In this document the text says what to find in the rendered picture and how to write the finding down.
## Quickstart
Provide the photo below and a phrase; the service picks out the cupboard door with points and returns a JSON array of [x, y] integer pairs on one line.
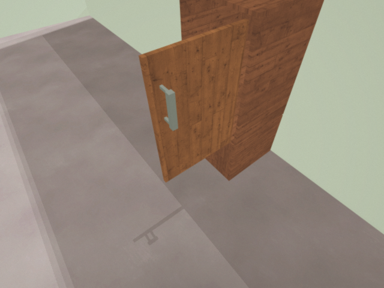
[[204, 72]]

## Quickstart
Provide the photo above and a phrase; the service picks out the handle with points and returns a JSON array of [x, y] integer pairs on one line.
[[172, 119]]

